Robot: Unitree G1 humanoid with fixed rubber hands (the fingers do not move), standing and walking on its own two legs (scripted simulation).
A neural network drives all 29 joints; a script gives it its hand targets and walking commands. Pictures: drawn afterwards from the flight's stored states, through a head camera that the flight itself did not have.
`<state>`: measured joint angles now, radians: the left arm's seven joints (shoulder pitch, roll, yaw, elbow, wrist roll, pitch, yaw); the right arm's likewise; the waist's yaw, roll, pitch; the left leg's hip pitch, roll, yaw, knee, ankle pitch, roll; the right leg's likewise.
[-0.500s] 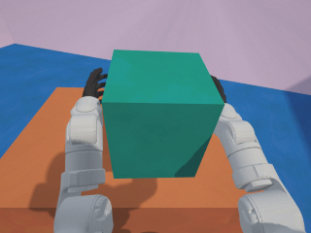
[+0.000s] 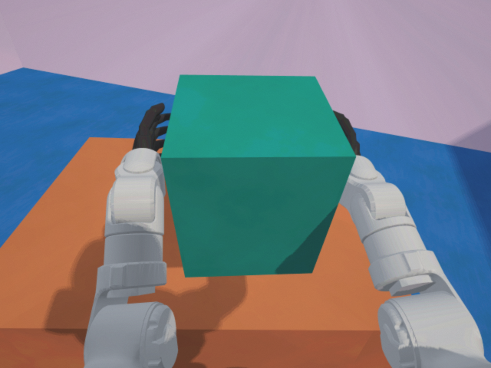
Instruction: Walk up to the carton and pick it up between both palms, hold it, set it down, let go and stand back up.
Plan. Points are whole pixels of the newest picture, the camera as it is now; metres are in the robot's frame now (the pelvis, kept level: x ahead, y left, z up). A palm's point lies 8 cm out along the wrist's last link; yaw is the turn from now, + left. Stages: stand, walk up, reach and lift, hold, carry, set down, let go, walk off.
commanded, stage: hold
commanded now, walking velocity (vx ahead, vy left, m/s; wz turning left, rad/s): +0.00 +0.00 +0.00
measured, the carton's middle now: (249, 178) +0.37 +0.00 +0.19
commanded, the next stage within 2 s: none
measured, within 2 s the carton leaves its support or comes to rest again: neither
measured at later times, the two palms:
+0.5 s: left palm (144, 157) +0.37 +0.16 +0.23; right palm (343, 163) +0.37 -0.15 +0.22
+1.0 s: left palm (146, 157) +0.37 +0.15 +0.23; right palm (344, 161) +0.37 -0.15 +0.22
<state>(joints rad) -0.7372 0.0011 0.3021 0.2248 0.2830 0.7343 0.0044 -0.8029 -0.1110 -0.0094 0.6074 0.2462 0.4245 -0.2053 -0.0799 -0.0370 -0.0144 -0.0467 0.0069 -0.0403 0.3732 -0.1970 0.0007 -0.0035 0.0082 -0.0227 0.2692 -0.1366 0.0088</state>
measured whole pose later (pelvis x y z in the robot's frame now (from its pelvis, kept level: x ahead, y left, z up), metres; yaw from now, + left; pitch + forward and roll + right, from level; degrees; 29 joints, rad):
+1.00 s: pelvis +0.00 +0.00 +0.00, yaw +1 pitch -8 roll -1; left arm -0.71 0.00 0.30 0.22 0.28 0.74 -0.01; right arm -0.78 -0.11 0.00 0.59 0.26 0.43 -0.22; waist -0.09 -0.04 -0.02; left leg -0.03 0.00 -0.05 0.38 -0.20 0.00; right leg 0.01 0.01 -0.03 0.27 -0.15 0.01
